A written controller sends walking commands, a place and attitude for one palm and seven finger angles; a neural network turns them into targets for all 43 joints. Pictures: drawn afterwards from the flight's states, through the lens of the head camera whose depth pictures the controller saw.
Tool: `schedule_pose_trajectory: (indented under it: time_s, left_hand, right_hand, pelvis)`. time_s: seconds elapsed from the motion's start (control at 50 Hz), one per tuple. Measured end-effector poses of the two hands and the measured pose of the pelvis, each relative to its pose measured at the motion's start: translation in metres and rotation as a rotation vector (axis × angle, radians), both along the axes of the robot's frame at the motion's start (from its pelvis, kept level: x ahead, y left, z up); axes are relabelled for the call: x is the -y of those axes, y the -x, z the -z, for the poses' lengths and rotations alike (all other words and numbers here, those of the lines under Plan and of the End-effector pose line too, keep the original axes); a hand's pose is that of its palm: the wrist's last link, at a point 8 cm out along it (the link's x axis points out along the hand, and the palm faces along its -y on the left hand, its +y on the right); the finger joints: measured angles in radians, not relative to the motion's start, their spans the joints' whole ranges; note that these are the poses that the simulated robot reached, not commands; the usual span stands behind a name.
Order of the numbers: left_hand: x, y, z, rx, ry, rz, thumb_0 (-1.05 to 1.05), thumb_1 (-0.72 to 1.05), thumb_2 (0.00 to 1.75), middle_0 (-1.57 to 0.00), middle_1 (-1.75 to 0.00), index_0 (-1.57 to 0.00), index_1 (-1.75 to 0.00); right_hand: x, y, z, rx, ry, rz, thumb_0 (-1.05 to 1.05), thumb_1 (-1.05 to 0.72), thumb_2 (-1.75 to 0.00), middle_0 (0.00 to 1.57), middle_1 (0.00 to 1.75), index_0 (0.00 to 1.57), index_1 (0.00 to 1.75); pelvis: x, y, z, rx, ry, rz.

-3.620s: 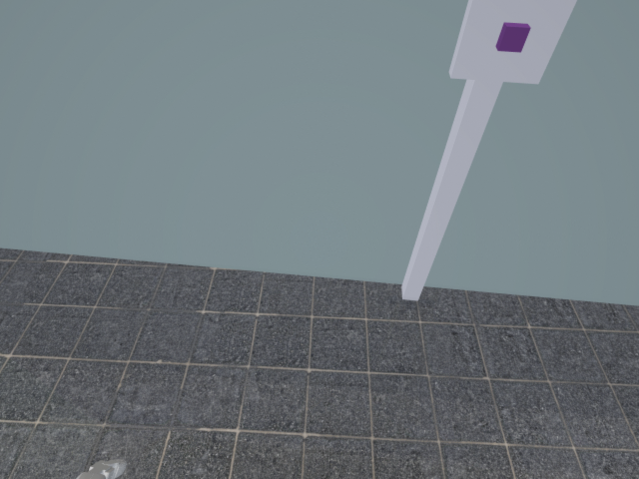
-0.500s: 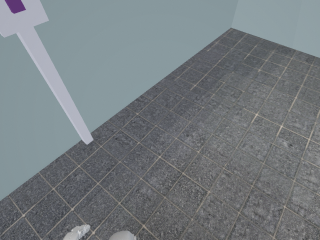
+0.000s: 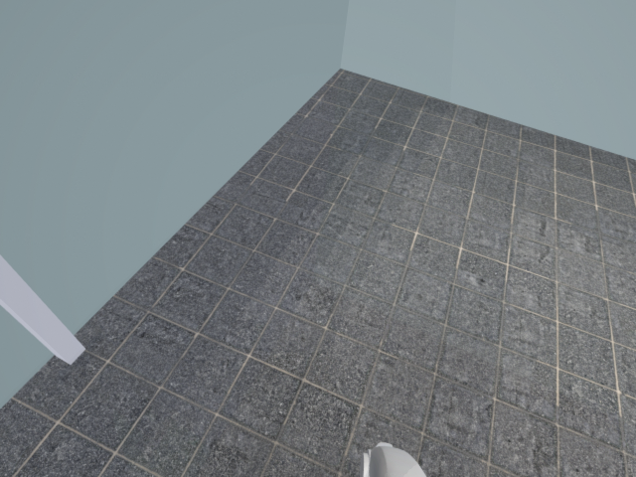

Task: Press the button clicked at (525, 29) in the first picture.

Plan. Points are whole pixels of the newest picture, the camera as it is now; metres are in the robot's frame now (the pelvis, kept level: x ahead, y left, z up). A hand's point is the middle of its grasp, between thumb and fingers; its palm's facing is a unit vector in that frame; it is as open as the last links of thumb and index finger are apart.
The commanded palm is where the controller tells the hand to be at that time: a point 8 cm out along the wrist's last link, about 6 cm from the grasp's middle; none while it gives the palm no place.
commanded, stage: walk to a spot facing it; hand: left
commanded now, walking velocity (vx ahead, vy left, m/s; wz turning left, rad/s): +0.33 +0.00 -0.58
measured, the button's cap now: out of the picture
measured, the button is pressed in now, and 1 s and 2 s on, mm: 0 0 0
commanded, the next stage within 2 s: turn to face it in 0.84 s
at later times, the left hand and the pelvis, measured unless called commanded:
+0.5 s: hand (254, 374) +0.30 +0.11 -0.17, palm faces -0.17 -0.96 -0.23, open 7.3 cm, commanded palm none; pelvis +0.20 -0.07 +0.00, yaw -12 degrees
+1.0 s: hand (271, 282) +0.49 +0.11 -0.18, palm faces -0.31 -0.93 -0.17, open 7.4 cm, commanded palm none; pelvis +0.39 -0.06 +0.00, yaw -24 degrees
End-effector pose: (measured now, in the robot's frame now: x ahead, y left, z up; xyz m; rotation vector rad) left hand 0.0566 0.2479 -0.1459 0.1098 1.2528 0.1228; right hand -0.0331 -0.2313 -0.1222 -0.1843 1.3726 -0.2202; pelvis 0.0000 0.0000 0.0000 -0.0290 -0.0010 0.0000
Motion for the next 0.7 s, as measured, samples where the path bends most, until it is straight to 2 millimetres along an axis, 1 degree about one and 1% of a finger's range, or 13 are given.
schedule_pose_trajectory:
  time_s: [0.06, 0.14, 0.18, 0.22, 0.24, 0.28, 0.36, 0.4, 0.44, 0.48, 0.54, 0.62, 0.7]
  left_hand:
    - [0.018, -0.053, 0.003, 0.015, 0.01, 0.077, 0.01, 0.91, 0.9, -0.2, -0.29, -0.2, -0.3]
    - [0.053, -0.136, 0.008, 0.069, 0.011, 0.189, 0.01, 0.91, 0.9, -0.2, -0.29, -0.2, -0.3]
    - [0.071, -0.176, 0.012, 0.123, 0.004, 0.23, 0.01, 0.91, 0.9, -0.2, -0.29, -0.2, -0.3]
    - [0.084, -0.206, 0.016, 0.183, -0.011, 0.245, 0.01, 0.9, 0.9, -0.2, -0.29, -0.2, -0.3]
    - [0.089, -0.216, 0.015, 0.196, -0.016, 0.246, 0.01, 0.9, 0.9, -0.2, -0.29, -0.2, -0.3]
    - [0.094, -0.227, 0.011, 0.191, -0.025, 0.246, 0.01, 0.9, 0.9, -0.2, -0.29, -0.2, -0.3]
    - [0.1, -0.232, -0.001, 0.13, -0.049, 0.258, 0.01, 0.9, 0.9, -0.2, -0.29, -0.2, -0.3]
    - [0.098, -0.235, -0.006, 0.108, -0.065, 0.248, 0.0, 0.92, 0.9, -0.2, -0.29, -0.2, -0.3]
    - [0.094, -0.239, -0.01, 0.088, -0.075, 0.241, 0.0, 0.92, 0.9, -0.2, -0.29, -0.2, -0.3]
    - [0.091, -0.242, -0.012, 0.069, -0.078, 0.23, 0.0, 0.92, 0.9, -0.2, -0.29, -0.2, -0.3]
    - [0.087, -0.244, -0.011, 0.035, -0.074, 0.207, 0.0, 0.92, 0.9, -0.2, -0.29, -0.2, -0.3]
    - [0.081, -0.244, -0.003, -0.035, -0.057, 0.168, 0.01, 0.91, 0.9, -0.2, -0.29, -0.2, -0.3]
    - [0.073, -0.244, 0.01, -0.142, -0.033, 0.132, 0.01, 0.91, 0.9, -0.2, -0.29, -0.2, -0.3]
  right_hand:
    - [-0.002, 0.02, 0.006, -0.091, -0.021, 0.084, 0.01, -0.91, -0.9, 0.2, 0.3, 0.2, 0.3]
    - [-0.002, 0.035, 0.016, -0.205, -0.056, 0.191, 0.01, -0.91, -0.9, 0.2, 0.3, 0.2, 0.3]
    - [0.003, 0.035, 0.025, -0.255, -0.078, 0.232, 0.01, -0.91, -0.9, 0.2, 0.3, 0.2, 0.3]
    - [0.012, 0.024, 0.035, -0.281, -0.097, 0.258, 0.01, -0.91, -0.9, 0.2, 0.3, 0.2, 0.3]
    - [0.018, 0.012, 0.038, -0.273, -0.097, 0.263, 0.01, -0.91, -0.9, 0.2, 0.3, 0.2, 0.3]
    - [0.032, -0.023, 0.04, -0.212, -0.085, 0.261, 0.01, -0.91, -0.9, 0.2, 0.3, 0.2, 0.3]
    - [0.061, -0.115, 0.035, -0.01, -0.055, 0.224, 0.01, -0.91, -0.9, 0.2, 0.3, 0.2, 0.3]
    - [0.071, -0.16, 0.029, 0.091, -0.044, 0.206, 0.01, -0.91, -0.9, 0.2, 0.3, 0.19, 0.3]
    - [0.079, -0.201, 0.022, 0.172, -0.04, 0.188, 0.01, -0.92, -0.9, 0.2, 0.3, 0.19, 0.3]
    - [0.083, -0.237, 0.016, 0.23, -0.038, 0.167, 0.01, -0.92, -0.9, 0.2, 0.3, 0.19, 0.3]
    - [0.086, -0.285, 0.009, 0.284, -0.038, 0.134, 0.01, -0.92, -0.9, 0.2, 0.3, 0.19, 0.3]
    - [0.083, -0.342, 0.003, 0.312, -0.033, 0.091, 0.01, -0.91, -0.9, 0.2, 0.3, 0.19, 0.3]
    - [0.074, -0.397, 0.001, 0.328, -0.015, 0.061, 0.01, -0.91, -0.9, 0.2, 0.3, 0.19, 0.3]
  pelvis:
    - [0.006, -0.023, 0.005, 0.001, -0.007, 0.037]
    - [0.022, -0.059, 0.017, -0.001, -0.014, 0.088]
    - [0.034, -0.08, 0.027, 0.005, -0.02, 0.109]
    - [0.047, -0.098, 0.036, 0.013, -0.03, 0.127]
    - [0.051, -0.104, 0.037, 0.019, -0.029, 0.132]
    - [0.058, -0.117, 0.032, 0.03, -0.027, 0.142]
    - [0.066, -0.144, 0.017, 0.026, -0.027, 0.177]
    - [0.068, -0.159, 0.012, 0.02, -0.028, 0.191]
    - [0.07, -0.174, 0.008, 0.015, -0.027, 0.202]
    - [0.071, -0.19, 0.005, 0.011, -0.024, 0.211]
    - [0.07, -0.215, 0.004, 0.008, -0.018, 0.22]
    - [0.066, -0.251, 0.004, 0.005, -0.007, 0.228]
    - [0.058, -0.293, 0.01, 0.002, 0.001, 0.242]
